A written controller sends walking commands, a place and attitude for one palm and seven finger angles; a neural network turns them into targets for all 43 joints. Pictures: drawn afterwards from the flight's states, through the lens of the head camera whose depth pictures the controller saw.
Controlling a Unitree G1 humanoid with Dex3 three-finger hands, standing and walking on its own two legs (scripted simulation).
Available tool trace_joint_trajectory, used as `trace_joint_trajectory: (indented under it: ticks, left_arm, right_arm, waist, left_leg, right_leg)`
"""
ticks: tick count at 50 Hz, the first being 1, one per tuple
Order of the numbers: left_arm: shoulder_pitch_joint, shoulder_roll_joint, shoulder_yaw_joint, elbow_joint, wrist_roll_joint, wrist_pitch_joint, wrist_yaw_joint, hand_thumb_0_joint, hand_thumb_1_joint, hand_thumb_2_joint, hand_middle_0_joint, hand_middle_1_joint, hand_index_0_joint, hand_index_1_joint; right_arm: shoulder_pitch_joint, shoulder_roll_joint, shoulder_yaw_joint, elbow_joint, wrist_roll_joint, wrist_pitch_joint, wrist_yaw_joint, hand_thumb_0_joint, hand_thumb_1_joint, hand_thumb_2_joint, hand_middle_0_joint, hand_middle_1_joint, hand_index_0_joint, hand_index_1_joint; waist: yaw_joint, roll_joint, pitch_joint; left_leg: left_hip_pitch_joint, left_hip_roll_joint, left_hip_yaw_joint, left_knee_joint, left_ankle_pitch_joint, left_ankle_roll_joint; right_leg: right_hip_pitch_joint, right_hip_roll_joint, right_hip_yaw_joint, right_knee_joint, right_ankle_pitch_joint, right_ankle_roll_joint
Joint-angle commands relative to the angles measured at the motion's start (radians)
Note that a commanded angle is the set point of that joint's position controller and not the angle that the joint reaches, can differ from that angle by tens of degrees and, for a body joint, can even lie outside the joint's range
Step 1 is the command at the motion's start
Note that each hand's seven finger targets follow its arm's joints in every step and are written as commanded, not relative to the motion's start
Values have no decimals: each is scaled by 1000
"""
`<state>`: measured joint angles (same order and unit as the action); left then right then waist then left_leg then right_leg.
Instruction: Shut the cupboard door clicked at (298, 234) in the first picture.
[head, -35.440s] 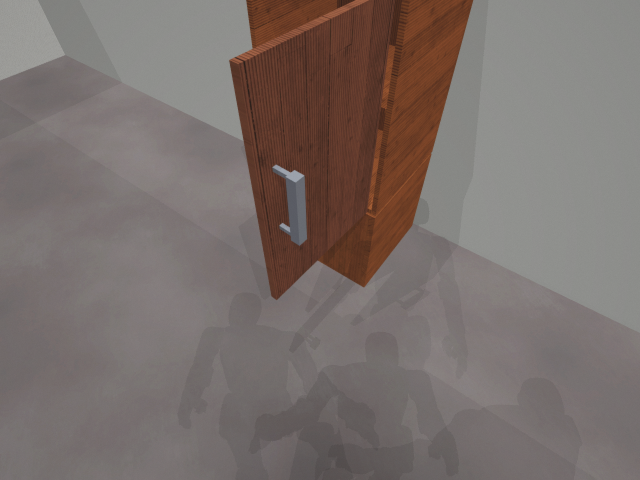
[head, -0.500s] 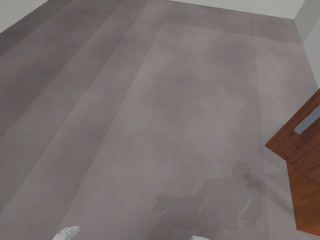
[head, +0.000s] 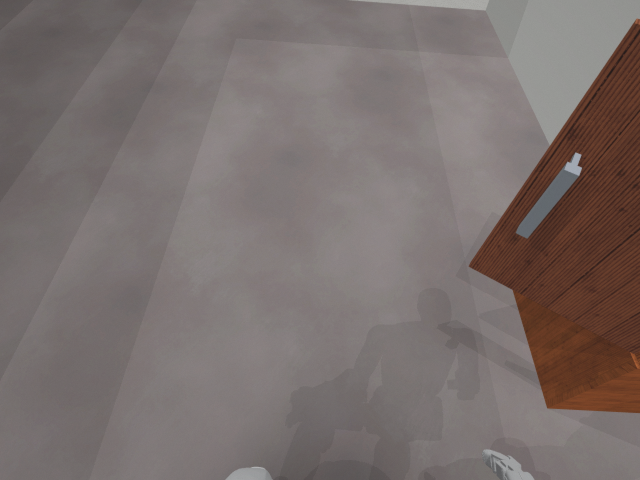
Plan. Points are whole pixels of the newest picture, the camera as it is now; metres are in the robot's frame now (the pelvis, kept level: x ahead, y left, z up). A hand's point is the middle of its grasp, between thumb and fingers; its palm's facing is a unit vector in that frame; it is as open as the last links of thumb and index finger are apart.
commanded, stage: turn to face it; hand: left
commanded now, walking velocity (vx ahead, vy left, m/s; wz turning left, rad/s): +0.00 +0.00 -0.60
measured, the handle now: (548, 196) +0.61 -0.36 -0.03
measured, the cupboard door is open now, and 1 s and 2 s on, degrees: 58 58 58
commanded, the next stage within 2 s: take the last steps up to it in 0.74 s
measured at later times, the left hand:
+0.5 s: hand (222, 430) +0.19 +0.16 -0.15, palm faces -0.33 -0.91 -0.26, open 7.4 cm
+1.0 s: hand (233, 454) +0.17 +0.14 -0.18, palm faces -0.42 -0.89 -0.18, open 7.4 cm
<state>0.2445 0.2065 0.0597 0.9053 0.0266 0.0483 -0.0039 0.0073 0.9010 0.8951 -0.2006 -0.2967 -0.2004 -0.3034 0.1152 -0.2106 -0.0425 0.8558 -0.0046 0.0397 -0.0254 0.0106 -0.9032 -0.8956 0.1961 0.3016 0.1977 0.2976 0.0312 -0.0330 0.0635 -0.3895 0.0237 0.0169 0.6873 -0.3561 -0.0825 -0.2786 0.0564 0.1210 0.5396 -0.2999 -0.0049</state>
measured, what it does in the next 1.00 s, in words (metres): steps on the spot, turning right: left foot, then right foot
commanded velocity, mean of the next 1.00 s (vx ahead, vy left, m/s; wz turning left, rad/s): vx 0.05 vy -0.03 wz -0.39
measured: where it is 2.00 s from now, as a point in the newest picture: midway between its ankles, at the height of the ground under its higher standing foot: outside the picture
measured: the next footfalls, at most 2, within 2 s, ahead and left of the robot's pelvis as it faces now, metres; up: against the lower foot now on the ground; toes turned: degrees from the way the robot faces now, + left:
left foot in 0.02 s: +0.06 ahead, +0.12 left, +0.00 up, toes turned +1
right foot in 0.50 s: -0.01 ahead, -0.13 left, +0.00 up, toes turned -23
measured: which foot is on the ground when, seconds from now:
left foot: up 0.00-0.00, down 0.02-0.50, up 0.52-0.90, down 0.92-1.00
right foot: down 0.00-0.02, up 0.04-0.48, down 0.50-0.94, up 0.96-1.00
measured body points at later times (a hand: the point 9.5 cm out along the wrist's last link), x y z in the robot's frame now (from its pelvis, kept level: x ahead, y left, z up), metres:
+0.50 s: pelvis +0.01 -0.01 -0.01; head +0.04 -0.03 +0.44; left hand +0.21 +0.20 -0.13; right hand -0.06 -0.27 -0.15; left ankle +0.02 +0.12 -0.73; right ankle -0.04 -0.11 -0.73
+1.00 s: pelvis +0.04 -0.02 +0.00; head +0.07 +0.00 +0.45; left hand +0.19 +0.18 -0.16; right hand +0.00 -0.26 -0.13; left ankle +0.10 +0.08 -0.73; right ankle -0.05 -0.10 -0.70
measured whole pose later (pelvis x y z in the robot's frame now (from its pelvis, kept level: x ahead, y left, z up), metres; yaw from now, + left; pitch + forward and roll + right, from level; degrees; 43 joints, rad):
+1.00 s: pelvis +0.04 -0.02 +0.00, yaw -28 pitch +1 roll -1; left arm 0.26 0.22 0.07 0.98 0.03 0.06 -0.01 0.01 0.91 0.90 -0.20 -0.30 -0.20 -0.30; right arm 0.22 -0.17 -0.01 0.93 -0.04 0.00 -0.03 0.01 -0.90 -0.90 0.20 0.30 0.20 0.30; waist 0.00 -0.05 0.01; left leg -0.29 0.04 0.09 0.58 -0.31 0.02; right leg -0.34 0.04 0.03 0.85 -0.48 -0.02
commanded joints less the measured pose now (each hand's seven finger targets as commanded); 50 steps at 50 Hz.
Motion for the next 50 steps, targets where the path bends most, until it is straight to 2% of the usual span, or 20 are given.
trace_joint_trajectory:
  ticks: [1,2,3,6,9,20,23,24,25,26,27,28,33,41,44,45,46,47,48,50]
  left_arm:
    - [-14,103,40,-110,-27,-14,1,0,900,900,-200,-300,-200,-300]
    - [-35,132,41,-111,-16,-13,1,0,900,900,-200,-300,-200,-300]
    - [-22,144,46,-108,-7,-10,-3,0,900,900,-200,-300,-200,-300]
    - [-21,146,61,-75,-2,4,-25,0,900,900,-200,-300,-200,-300]
    - [-24,122,54,-75,-6,12,-34,0,900,900,-200,-300,-200,-300]
    - [-127,86,29,-103,-6,6,-35,0,900,900,-200,-300,-200,-300]
    - [-35,119,32,-78,-6,-9,-27,0,900,900,-200,-300,-200,-300]
    - [45,180,42,-52,-1,-21,-20,0,900,900,-200,-300,-200,-300]
    - [93,292,63,-38,8,-35,-3,0,900,900,-200,-300,-200,-300]
    - [120,305,58,-28,-11,-32,9,0,900,900,-200,-300,-200,-300]
    - [64,278,50,-42,-11,-29,14,0,900,900,-200,-300,-200,-300]
    - [-9,239,54,-55,-7,-29,26,0,900,900,-200,-300,-200,-300]
    - [-65,168,26,-66,-9,-47,24,0,900,900,-200,-300,-200,-300]
    - [-11,183,42,-25,0,-40,24,0,900,900,-200,-300,-200,-300]
    - [-48,160,40,-18,-9,-32,21,0,900,900,-200,-300,-200,-300]
    - [-45,127,32,-21,-15,-28,14,0,900,900,-200,-300,-200,-300]
    - [-10,65,22,-29,-20,-24,4,0,900,900,-200,-300,-200,-300]
    - [-38,71,21,-56,-12,-22,-1,0,900,900,-200,-300,-200,-300]
    - [-80,103,26,-72,-1,-23,-10,0,900,900,-200,-300,-200,-300]
    - [-66,114,44,-39,11,-16,-28,0,900,900,-200,-300,-200,-300]
  right_arm:
    - [177,-262,-50,-39,-16,-48,-14,0,-900,-900,200,300,200,300]
    - [192,-280,-48,-48,-20,-39,-19,0,-900,-900,200,300,200,300]
    - [145,-245,-37,-64,-24,-36,-19,0,-900,-900,200,300,200,300]
    - [70,-183,-16,-86,-26,-43,-26,0,-900,-900,200,300,200,300]
    - [98,-175,-19,-69,-22,-46,-26,0,-900,-900,200,300,200,300]
    - [176,-218,-47,6,-29,-36,-5,0,-900,-900,200,300,200,300]
    - [147,-223,-50,12,-19,-33,3,0,-900,-900,200,300,200,300]
    - [141,-188,-45,5,-10,-32,8,0,-900,-900,200,300,200,300]
    - [103,-97,-21,-43,-6,-30,11,0,-900,-900,200,300,200,300]
    - [81,-130,-21,-49,-7,-11,0,0,-900,-900,200,300,200,300]
    - [97,-118,-21,-32,-6,-2,1,0,-900,-900,200,300,200,300]
    - [97,-110,-24,-23,-10,-1,-1,0,-900,-900,200,300,200,300]
    - [157,-107,-19,36,-12,-4,9,0,-900,-900,200,300,200,300]
    - [95,-70,-11,20,-5,-14,0,0,-900,-900,200,300,200,300]
    - [192,-67,-9,52,-10,-30,-6,0,-900,-900,200,300,200,300]
    - [230,-108,-12,68,-15,-42,-9,0,-900,-900,200,300,200,300]
    - [274,-205,-31,74,-32,-52,-11,0,-900,-900,200,300,200,300]
    - [320,-265,-43,66,-40,-48,-17,0,-900,-900,200,300,200,300]
    - [308,-263,-41,54,-36,-44,-16,0,-900,-900,200,300,200,300]
    - [225,-189,-21,43,-37,-58,-23,0,-900,-900,200,300,200,300]
  waist:
    - [-72,328,-195]
    - [-85,305,-173]
    - [-61,203,-129]
    - [-28,205,-73]
    - [-33,203,-109]
    - [-71,263,-104]
    - [-12,194,-135]
    - [27,49,-179]
    - [55,-283,-154]
    - [61,-228,-149]
    - [27,-143,-102]
    - [-3,-199,-84]
    - [-51,-111,-115]
    - [-17,-115,-98]
    - [-70,-123,-100]
    - [-82,-31,-106]
    - [-94,244,-116]
    - [-122,311,-99]
    - [-122,198,-41]
    - [-73,221,18]
  left_leg:
    - [444,374,-347,-377,376,138]
    - [360,470,-379,-365,472,231]
    - [273,449,-321,-374,426,245]
    - [231,325,-128,-357,518,203]
    - [317,290,-25,-330,575,193]
    - [310,343,72,-276,544,205]
    - [200,318,122,-135,442,131]
    - [102,248,176,17,287,75]
    - [-186,81,211,260,-264,17]
    - [-195,68,63,415,-321,21]
    - [-216,79,4,486,-236,27]
    - [-259,84,-6,500,-182,24]
    - [-153,67,8,407,-19,0]
    - [-49,22,27,86,-58,12]
    - [179,6,48,-190,143,24]
    - [308,56,-1,-293,162,40]
    - [406,278,-277,-380,92,115]
    - [380,456,-478,-473,-34,218]
    - [275,476,-480,-502,-156,258]
    - [214,376,-335,-517,-63,189]
  right_leg:
    - [-292,29,6,279,-213,10]
    - [-280,-10,-49,488,-349,25]
    - [-264,-49,-38,581,-300,33]
    - [-286,-76,-69,701,-173,60]
    - [-303,-82,-106,673,-117,73]
    - [-141,-77,-216,261,-141,41]
    - [100,-69,-212,-42,85,8]
    - [247,-162,-98,-157,250,-25]
    - [357,-408,245,-195,583,-129]
    - [249,-477,275,-198,659,-216]
    - [189,-441,211,-223,488,-227]
    - [195,-386,199,-223,456,-199]
    - [164,-275,13,-177,595,-164]
    - [157,-293,125,-154,561,-201]
    - [35,-224,100,-105,340,-129]
    - [-73,-165,67,-53,146,-88]
    - [-245,-26,-41,139,-152,-33]
    - [-336,2,-120,382,-333,-8]
    - [-329,-56,-67,504,-288,-19]
    - [-364,-86,-53,611,-139,3]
